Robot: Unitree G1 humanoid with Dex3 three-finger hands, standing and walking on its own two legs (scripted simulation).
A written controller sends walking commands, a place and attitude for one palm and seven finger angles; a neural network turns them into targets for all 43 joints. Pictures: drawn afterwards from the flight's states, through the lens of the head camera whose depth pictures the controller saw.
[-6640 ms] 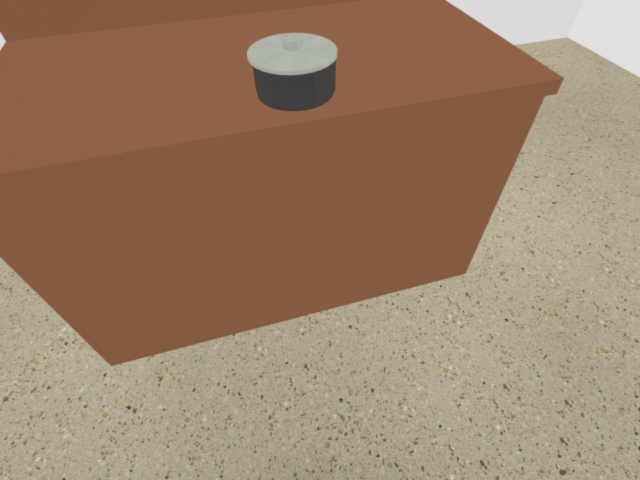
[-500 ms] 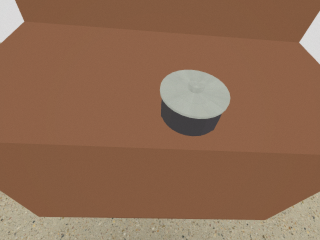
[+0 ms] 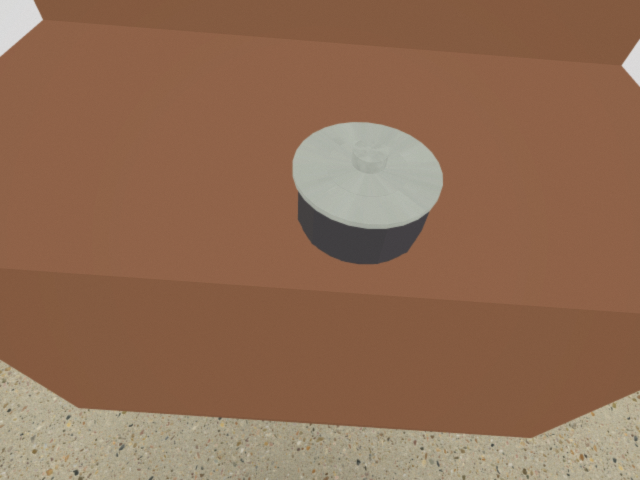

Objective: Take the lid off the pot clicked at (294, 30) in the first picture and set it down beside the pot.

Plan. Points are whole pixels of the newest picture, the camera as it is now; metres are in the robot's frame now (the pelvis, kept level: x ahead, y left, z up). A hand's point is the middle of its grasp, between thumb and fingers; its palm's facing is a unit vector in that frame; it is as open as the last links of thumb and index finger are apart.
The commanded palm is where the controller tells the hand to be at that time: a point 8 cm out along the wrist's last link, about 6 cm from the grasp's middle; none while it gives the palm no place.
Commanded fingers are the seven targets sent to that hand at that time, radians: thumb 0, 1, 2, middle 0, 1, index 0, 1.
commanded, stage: shuffle to correct the standing spot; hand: left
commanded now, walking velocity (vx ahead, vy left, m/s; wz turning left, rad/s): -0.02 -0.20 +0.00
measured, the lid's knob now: (369, 156) +0.46 -0.03 +0.16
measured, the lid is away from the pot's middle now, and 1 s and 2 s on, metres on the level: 0.00 0.00 0.00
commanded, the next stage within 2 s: come to a stop and stand still in 1.24 s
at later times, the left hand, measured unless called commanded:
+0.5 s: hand out of the picture +0.04 +0.17 -0.17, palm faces +0.03 -0.99 -0.15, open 7.3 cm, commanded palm none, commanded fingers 0.00 0.90 0.90 -0.20 -0.30 -0.20 -0.30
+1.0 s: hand out of the picture +0.03 +0.07 -0.20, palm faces -0.03 -1.00 -0.09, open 7.3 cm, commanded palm none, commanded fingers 0.00 0.90 0.90 -0.20 -0.30 -0.20 -0.30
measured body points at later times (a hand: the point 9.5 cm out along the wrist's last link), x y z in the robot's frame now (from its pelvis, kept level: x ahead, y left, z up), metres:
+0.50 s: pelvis -0.02 -0.03 +0.02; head +0.03 +0.03 +0.46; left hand +0.04 +0.22 -0.16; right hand +0.03 -0.27 -0.11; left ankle -0.01 +0.06 -0.73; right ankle -0.05 -0.23 -0.65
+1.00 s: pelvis -0.01 -0.09 +0.00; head +0.02 -0.03 +0.44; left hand +0.03 +0.13 -0.19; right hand +0.01 -0.33 -0.13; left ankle -0.01 -0.05 -0.73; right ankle -0.06 -0.22 -0.68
